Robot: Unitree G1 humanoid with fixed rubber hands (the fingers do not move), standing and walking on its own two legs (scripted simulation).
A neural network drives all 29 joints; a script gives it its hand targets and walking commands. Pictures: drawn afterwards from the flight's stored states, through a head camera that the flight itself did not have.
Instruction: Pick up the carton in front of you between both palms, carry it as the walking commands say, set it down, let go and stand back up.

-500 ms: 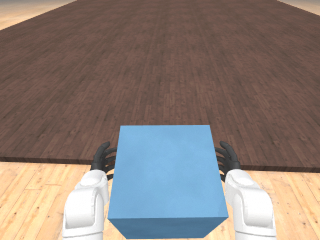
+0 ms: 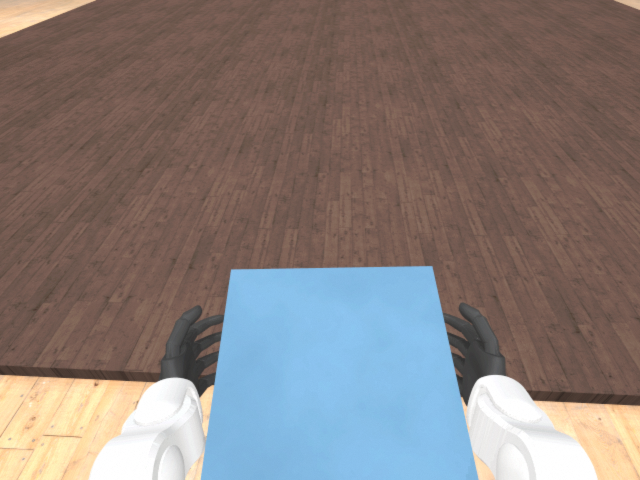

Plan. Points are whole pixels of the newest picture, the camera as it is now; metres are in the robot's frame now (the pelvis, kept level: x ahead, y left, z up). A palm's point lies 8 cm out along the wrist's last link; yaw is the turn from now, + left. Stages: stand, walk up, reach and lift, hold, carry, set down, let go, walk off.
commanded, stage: carry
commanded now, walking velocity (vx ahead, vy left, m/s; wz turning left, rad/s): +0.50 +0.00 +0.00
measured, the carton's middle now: (333, 399) +0.24 -0.01 +0.05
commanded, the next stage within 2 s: none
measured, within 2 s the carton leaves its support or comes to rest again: neither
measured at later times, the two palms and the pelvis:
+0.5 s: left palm (220, 158) +0.63 +0.17 +0.14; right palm (399, 153) +0.62 -0.14 +0.15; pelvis +0.30 +0.02 +0.00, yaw -2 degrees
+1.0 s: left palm (244, 85) +0.99 +0.16 +0.14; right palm (371, 82) +0.99 -0.15 +0.14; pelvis +0.65 +0.00 +0.02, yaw +0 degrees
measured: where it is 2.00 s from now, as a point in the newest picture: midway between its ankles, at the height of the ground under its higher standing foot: (293, 254)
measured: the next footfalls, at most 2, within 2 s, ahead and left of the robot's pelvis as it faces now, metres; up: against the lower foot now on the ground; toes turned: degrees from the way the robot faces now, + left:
left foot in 0.48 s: +0.46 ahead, +0.09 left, +0.00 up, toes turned +6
right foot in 0.94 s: +0.81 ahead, -0.08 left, +0.06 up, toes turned -5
